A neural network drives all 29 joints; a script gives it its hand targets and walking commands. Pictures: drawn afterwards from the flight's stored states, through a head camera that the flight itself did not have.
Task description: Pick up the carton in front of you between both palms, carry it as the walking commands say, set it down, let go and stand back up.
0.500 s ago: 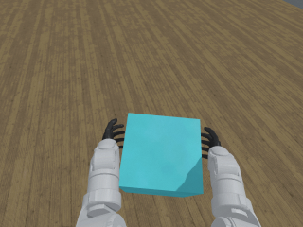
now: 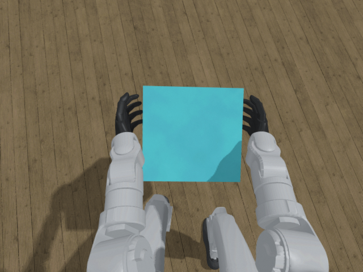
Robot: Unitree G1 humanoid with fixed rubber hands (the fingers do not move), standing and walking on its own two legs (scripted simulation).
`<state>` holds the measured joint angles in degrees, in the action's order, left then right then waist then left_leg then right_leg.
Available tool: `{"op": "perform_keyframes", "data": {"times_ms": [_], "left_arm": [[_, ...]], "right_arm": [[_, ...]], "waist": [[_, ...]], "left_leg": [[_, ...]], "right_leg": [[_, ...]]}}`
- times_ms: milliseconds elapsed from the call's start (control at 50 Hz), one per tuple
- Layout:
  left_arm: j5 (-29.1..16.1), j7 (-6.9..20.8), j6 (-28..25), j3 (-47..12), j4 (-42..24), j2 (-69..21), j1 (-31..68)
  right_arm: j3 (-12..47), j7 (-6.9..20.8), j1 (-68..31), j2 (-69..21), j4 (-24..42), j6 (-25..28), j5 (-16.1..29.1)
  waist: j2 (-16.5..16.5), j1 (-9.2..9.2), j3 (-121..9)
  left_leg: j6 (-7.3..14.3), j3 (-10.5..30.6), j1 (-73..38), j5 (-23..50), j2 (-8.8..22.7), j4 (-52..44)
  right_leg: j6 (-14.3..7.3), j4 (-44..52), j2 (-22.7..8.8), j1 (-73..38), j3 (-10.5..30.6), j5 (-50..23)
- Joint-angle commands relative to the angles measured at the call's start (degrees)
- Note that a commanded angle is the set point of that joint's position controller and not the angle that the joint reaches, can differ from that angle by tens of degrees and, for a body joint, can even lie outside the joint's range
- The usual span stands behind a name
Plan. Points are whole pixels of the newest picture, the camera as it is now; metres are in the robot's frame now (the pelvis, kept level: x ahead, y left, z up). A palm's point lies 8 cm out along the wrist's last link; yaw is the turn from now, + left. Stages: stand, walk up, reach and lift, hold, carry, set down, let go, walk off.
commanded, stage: set down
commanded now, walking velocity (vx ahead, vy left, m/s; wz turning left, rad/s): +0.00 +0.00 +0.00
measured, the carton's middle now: (188, 131) +0.42 +0.03 -0.17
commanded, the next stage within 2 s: none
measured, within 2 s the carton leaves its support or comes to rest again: rests again in 1.92 s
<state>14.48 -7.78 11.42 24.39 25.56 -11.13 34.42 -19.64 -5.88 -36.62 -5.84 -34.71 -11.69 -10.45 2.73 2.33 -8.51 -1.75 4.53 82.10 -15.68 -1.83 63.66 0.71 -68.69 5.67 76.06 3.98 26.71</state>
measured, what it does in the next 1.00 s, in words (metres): lowers itself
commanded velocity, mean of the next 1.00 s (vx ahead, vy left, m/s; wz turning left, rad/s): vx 0.00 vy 0.00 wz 0.00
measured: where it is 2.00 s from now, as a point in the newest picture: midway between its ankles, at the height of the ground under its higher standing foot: (184, 240)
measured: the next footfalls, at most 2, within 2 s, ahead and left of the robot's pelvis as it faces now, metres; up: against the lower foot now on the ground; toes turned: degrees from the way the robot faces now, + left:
none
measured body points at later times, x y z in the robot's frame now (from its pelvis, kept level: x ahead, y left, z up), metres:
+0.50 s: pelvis -0.02 +0.00 -0.12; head +0.24 +0.02 +0.24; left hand +0.42 +0.19 -0.22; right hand +0.46 -0.10 -0.23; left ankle +0.11 +0.13 -0.62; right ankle +0.03 -0.12 -0.62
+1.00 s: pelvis -0.05 +0.00 -0.23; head +0.29 +0.01 +0.07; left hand +0.42 +0.21 -0.38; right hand +0.50 -0.08 -0.38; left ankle +0.11 +0.13 -0.62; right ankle +0.03 -0.12 -0.62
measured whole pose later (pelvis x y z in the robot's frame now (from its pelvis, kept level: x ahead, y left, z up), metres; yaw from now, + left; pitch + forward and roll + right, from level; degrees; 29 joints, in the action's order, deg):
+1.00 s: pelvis -0.05 +0.00 -0.23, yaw -3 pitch +46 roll -1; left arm 7.2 -10.4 10.7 30.2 38.2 -1.9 60.3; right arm -6.7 -9.4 -74.8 10.4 -61.3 -10.6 -2.5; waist 2.8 7.7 1.7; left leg -5.7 5.9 131.7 -22.3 -5.1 108.1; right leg 3.0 -115.4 11.2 126.0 2.7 35.5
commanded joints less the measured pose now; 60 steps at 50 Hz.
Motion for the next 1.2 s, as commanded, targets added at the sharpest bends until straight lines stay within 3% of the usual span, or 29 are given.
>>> {"op": "perform_keyframes", "data": {"times_ms": [0,80,220,440,760,1060,1120,1180], "left_arm": [[-4.21,17.11,2.53,-34.74,8.41,-50.64,29.50],[-3.57,17.66,4.28,-30.97,12.12,-50.69,32.62],[-5.04,16.80,2.66,-29.07,13.56,-49.74,38.31],[-8.38,13.69,0.86,-29.61,12.12,-45.81,44.07],[-10.87,11.74,-0.65,-26.38,10.43,-38.03,55.80],[-13.61,11.70,-2.47,-21.29,10.89,-28.42,66.19],[-15.31,12.73,-2.81,-19.94,10.48,-30.70,67.88],[-14.26,14.22,-2.34,-17.23,13.33,-29.91,66.76]], "right_arm": [[33.24,17.05,-37.05,-53.00,-0.09,0.58,5.37],[29.73,17.14,-40.08,-52.65,-4.13,-0.78,4.34],[27.89,15.66,-45.73,-50.23,-4.99,1.70,5.32],[30.55,13.52,-53.20,-45.68,-5.05,3.48,8.67],[28.34,11.90,-63.12,-38.58,-12.44,4.45,10.67],[30.93,9.88,-74.31,-31.35,-18.00,5.67,15.38],[30.74,9.50,-76.00,-32.11,-17.94,5.68,14.31],[27.94,9.77,-71.66,-33.43,-21.88,5.02,11.14]], "waist": [[-0.23,2.53,-48.57],[-0.12,2.55,-46.61],[-1.81,2.27,-51.49],[-0.48,4.18,-59.14],[0.39,6.58,-59.01],[4.29,10.55,-58.62],[7.15,10.61,-56.92],[9.01,9.08,-50.97]], "left_leg": [[0.52,-4.45,-36.31,8.74,-5.44,2.49],[0.53,-4.88,-30.01,4.68,-5.70,5.80],[-0.49,-5.63,-23.90,8.17,-6.35,13.23],[-1.75,-6.30,-17.50,9.48,-6.32,23.36],[-2.68,-8.43,-7.38,8.31,-5.45,35.01],[-2.77,-10.75,0.13,10.18,-3.66,45.17],[-2.60,-10.37,3.07,12.44,-3.85,46.28],[-2.56,-10.21,7.85,11.89,-3.61,47.60]], "right_leg": [[1.22,6.84,3.93,-5.04,-2.00,-7.32],[0.84,3.78,4.25,1.04,-2.86,-3.21],[0.34,-3.87,5.17,7.73,-3.37,-5.91],[0.36,-15.26,6.24,15.51,-4.98,-5.63],[-0.19,-27.47,6.08,26.77,-5.92,-3.00],[-0.13,-36.65,5.09,28.95,-5.85,-4.23],[-0.23,-37.33,4.75,29.04,-5.86,-5.90],[-0.19,-37.42,4.44,30.45,-5.68,-7.50]]}}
